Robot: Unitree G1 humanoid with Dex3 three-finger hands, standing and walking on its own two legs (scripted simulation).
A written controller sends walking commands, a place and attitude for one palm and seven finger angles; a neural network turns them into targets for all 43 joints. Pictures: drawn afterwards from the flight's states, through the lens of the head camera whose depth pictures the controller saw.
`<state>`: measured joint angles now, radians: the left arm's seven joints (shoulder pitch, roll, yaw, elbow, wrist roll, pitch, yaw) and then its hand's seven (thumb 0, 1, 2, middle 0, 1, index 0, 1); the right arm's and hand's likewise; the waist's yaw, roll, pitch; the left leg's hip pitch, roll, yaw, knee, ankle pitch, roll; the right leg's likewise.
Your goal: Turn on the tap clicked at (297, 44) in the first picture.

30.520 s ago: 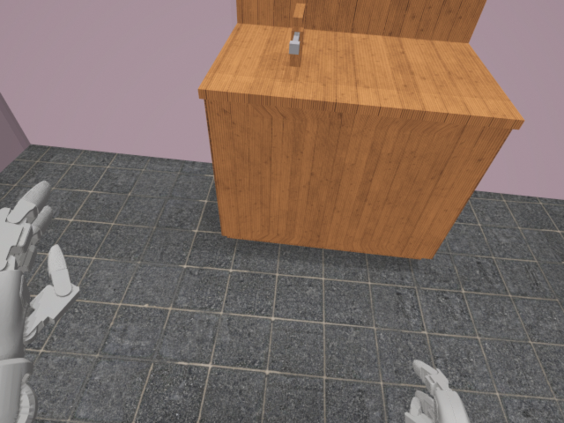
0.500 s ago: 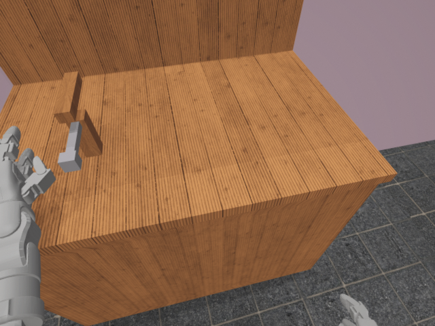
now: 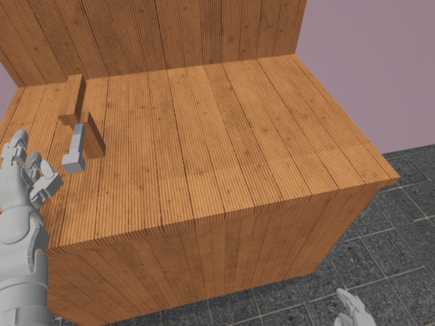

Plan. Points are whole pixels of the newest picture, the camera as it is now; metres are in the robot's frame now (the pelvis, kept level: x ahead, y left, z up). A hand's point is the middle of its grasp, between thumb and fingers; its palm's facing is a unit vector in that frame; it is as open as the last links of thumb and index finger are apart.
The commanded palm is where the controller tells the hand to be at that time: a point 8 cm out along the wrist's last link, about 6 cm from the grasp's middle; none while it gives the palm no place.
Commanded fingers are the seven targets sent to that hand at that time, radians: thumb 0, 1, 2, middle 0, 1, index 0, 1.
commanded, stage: push the lever round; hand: left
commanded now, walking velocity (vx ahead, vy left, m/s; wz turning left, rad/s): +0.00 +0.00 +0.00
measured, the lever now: (73, 163) +0.36 +0.29 +0.11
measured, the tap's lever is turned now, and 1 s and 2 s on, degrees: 0 13 42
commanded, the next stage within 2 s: none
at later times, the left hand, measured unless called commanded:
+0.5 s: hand (71, 177) +0.33 +0.29 +0.11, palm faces +0.50 -0.86 -0.08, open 7.8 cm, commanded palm +0.29 +0.31 +0.11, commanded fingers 0.00 0.90 0.90 -0.15 -0.15 -0.15 -0.15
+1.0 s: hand (87, 174) +0.34 +0.26 +0.11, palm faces +0.55 -0.83 -0.05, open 7.7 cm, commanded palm +0.30 +0.29 +0.11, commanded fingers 0.00 0.90 0.90 -0.15 -0.15 -0.15 -0.15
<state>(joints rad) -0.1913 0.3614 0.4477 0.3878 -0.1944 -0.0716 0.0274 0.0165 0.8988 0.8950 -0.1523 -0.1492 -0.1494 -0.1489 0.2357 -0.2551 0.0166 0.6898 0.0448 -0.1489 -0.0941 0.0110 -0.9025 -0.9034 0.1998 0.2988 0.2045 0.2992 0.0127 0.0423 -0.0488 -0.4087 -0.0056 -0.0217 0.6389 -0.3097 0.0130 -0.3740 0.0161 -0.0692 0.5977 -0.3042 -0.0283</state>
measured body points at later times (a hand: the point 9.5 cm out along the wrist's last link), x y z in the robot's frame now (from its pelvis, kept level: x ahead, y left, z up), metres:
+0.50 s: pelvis +0.00 -0.01 +0.00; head +0.02 -0.02 +0.45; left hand +0.30 +0.33 +0.12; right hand +0.14 -0.26 -0.10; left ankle +0.01 +0.11 -0.73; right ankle +0.00 -0.10 -0.73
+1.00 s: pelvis -0.01 -0.01 +0.00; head +0.01 -0.02 +0.45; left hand +0.30 +0.30 +0.11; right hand +0.15 -0.25 -0.10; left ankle +0.01 +0.11 -0.73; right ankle +0.00 -0.10 -0.73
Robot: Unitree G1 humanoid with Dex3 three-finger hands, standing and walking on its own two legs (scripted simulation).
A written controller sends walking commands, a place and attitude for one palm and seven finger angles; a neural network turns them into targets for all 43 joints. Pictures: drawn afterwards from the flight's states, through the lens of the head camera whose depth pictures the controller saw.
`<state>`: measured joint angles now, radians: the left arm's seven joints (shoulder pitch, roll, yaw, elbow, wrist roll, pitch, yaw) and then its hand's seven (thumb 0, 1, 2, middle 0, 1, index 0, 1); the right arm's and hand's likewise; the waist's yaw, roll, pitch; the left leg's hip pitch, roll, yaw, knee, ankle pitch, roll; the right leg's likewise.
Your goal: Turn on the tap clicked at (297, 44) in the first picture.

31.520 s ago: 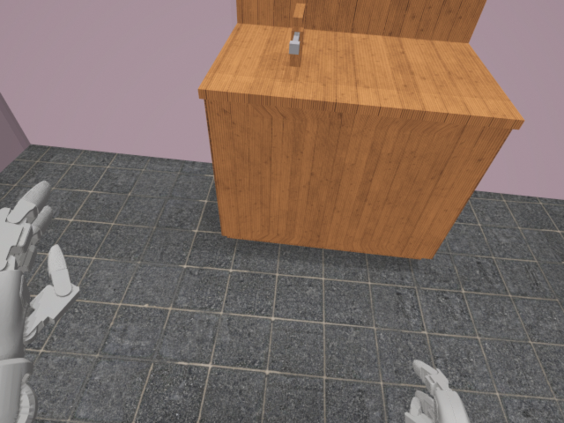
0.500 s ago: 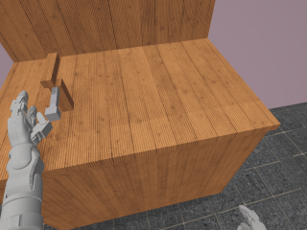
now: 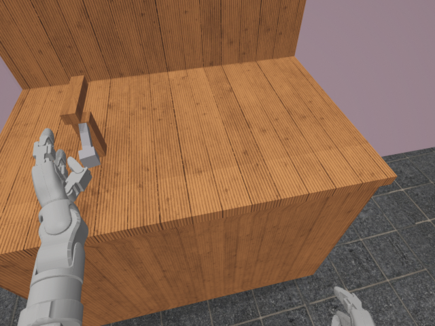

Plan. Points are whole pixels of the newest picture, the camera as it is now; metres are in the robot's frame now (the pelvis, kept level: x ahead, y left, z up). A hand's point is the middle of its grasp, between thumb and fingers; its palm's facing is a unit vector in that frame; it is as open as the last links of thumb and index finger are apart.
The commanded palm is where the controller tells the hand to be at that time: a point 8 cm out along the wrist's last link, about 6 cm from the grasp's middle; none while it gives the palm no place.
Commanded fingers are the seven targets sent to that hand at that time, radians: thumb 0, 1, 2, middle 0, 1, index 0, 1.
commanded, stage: push the lever round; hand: left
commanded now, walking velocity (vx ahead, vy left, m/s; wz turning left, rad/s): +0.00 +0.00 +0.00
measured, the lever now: (89, 157) +0.38 +0.27 +0.11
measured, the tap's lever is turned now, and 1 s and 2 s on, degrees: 13 42 68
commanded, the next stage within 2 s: none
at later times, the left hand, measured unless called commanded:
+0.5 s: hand (111, 164) +0.37 +0.23 +0.11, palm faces +0.63 -0.78 -0.05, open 7.6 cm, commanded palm +0.32 +0.25 +0.11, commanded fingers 0.00 0.90 0.90 -0.15 -0.15 -0.15 -0.15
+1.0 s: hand (126, 155) +0.39 +0.21 +0.11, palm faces +0.71 -0.70 -0.06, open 7.6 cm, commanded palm +0.34 +0.22 +0.11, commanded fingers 0.00 0.90 0.90 -0.15 -0.15 -0.15 -0.15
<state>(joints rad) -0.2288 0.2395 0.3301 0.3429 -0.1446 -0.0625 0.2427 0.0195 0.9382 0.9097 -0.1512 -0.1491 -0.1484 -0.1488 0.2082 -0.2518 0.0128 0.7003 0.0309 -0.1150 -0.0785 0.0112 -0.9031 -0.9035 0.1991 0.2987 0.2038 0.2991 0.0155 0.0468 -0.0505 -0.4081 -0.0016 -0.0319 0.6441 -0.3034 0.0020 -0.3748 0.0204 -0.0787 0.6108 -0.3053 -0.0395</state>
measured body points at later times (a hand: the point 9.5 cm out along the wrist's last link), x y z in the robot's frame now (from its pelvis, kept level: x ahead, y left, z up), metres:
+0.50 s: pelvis +0.00 +0.00 +0.00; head +0.01 -0.01 +0.45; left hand +0.33 +0.27 +0.12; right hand +0.17 -0.23 -0.10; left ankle +0.02 +0.12 -0.73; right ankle +0.01 -0.09 -0.73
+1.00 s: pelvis +0.00 -0.01 +0.00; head +0.01 -0.02 +0.45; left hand +0.35 +0.24 +0.12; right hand +0.15 -0.25 -0.11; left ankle +0.02 +0.12 -0.73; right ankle +0.01 -0.09 -0.73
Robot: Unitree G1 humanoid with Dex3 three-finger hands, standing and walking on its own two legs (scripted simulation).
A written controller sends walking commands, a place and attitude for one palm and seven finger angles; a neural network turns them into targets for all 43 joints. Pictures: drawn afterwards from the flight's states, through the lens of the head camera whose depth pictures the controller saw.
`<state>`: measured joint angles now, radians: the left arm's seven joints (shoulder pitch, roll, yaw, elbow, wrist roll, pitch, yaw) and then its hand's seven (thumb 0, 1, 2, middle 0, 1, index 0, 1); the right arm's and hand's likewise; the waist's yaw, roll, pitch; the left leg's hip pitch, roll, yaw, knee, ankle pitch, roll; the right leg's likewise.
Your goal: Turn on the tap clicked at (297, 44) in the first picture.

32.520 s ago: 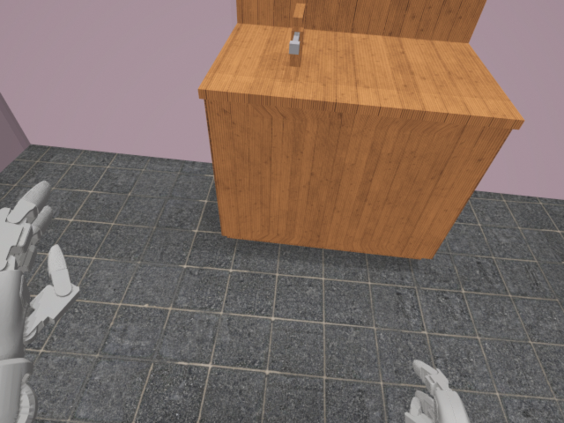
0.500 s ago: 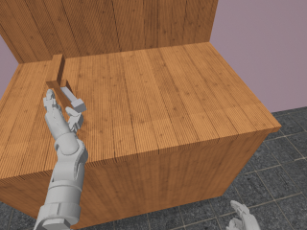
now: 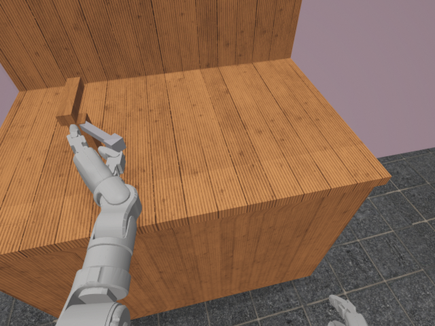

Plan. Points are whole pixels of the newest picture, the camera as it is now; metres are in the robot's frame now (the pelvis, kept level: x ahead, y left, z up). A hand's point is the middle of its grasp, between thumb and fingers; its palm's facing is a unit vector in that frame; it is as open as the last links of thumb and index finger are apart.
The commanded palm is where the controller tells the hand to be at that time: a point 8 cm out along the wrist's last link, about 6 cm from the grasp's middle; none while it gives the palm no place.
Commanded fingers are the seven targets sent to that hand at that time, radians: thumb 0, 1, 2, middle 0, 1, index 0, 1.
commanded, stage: push the lever round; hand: left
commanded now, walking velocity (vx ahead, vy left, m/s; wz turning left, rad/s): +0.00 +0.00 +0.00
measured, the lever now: (115, 144) +0.42 +0.23 +0.11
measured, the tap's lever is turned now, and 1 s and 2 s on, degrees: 42 68 80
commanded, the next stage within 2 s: lift the hand up off the lever in 1.22 s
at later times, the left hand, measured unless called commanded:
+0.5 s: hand (138, 144) +0.43 +0.19 +0.11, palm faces +0.77 -0.63 -0.09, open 7.6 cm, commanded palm +0.38 +0.20 +0.11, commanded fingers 0.00 0.90 0.90 -0.15 -0.15 -0.15 -0.15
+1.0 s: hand (142, 139) +0.45 +0.18 +0.11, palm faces +0.80 -0.59 -0.11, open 7.7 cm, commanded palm +0.40 +0.20 +0.11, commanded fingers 0.00 0.90 0.90 -0.15 -0.15 -0.15 -0.15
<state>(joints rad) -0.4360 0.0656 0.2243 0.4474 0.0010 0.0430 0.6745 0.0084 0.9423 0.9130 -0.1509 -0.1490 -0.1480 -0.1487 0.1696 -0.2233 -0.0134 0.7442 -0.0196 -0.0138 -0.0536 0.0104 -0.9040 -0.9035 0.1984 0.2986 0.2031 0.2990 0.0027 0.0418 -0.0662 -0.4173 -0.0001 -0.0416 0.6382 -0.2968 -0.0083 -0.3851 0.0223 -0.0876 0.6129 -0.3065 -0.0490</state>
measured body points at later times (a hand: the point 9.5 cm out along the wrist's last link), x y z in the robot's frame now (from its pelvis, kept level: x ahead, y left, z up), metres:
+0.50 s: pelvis +0.00 -0.01 +0.00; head +0.03 -0.02 +0.45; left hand +0.38 +0.22 +0.12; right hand +0.14 -0.25 -0.13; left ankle +0.02 +0.12 -0.72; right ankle +0.01 -0.09 -0.73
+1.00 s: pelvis +0.01 -0.01 -0.01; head +0.03 -0.02 +0.44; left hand +0.40 +0.21 +0.12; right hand +0.11 -0.25 -0.14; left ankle +0.02 +0.12 -0.72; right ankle +0.01 -0.09 -0.73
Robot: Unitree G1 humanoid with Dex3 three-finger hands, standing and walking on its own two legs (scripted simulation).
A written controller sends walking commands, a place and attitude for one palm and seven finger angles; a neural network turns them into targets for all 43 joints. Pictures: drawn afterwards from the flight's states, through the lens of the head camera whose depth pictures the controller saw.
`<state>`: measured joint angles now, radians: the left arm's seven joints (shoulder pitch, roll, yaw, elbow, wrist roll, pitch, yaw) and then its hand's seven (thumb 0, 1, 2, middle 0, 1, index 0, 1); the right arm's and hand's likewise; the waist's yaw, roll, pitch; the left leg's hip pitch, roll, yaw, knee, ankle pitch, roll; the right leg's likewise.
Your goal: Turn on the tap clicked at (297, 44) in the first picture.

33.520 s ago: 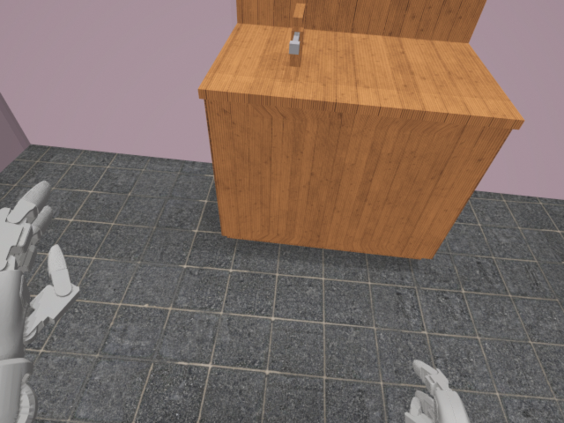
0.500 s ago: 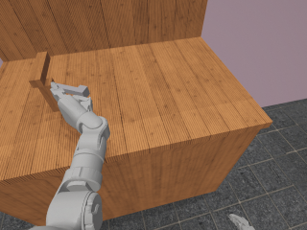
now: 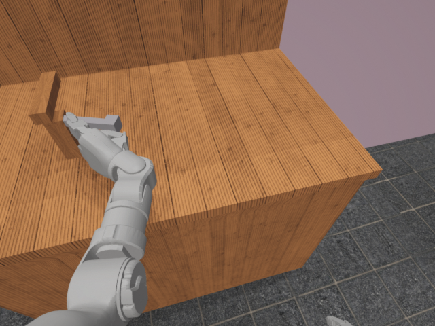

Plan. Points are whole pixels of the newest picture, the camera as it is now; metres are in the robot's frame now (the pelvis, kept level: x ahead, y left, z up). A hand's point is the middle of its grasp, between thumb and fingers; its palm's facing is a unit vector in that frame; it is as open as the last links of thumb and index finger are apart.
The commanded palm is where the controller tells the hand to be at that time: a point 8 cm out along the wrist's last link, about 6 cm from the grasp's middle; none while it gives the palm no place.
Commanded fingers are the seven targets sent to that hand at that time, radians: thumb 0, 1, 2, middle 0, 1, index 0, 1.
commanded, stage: push the lever round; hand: left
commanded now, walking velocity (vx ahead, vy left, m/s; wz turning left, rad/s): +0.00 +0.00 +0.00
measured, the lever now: (112, 124) +0.47 +0.22 +0.12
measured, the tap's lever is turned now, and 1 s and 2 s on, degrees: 68 80 80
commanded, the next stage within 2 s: lift the hand up off the lever in 0.22 s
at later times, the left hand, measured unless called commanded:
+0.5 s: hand (127, 129) +0.46 +0.19 +0.12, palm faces +0.80 -0.59 -0.09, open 7.8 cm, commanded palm +0.40 +0.21 +0.12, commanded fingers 0.00 0.90 0.90 -0.15 -0.15 -0.15 -0.15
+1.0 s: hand (122, 123) +0.46 +0.20 +0.13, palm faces +0.79 -0.60 -0.09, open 7.8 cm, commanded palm +0.40 +0.21 +0.14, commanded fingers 0.00 0.90 0.90 -0.15 -0.15 -0.15 -0.15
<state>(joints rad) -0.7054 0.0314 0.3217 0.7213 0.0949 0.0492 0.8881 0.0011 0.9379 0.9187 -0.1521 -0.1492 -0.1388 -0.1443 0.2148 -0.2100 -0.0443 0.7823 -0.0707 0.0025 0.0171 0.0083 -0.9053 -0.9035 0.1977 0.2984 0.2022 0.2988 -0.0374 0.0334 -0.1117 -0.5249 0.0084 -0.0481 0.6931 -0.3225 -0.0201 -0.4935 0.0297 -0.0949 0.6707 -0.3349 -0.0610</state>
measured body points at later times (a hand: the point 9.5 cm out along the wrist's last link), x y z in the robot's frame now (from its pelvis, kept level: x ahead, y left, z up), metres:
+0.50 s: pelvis +0.00 +0.00 +0.00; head +0.03 -0.01 +0.45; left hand +0.41 +0.22 +0.12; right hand +0.07 -0.25 -0.13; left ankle +0.01 +0.13 -0.72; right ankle +0.00 -0.08 -0.72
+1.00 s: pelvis +0.01 +0.00 +0.00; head +0.03 +0.00 +0.45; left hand +0.41 +0.22 +0.14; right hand +0.11 -0.24 -0.12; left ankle +0.01 +0.13 -0.72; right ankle +0.00 -0.08 -0.72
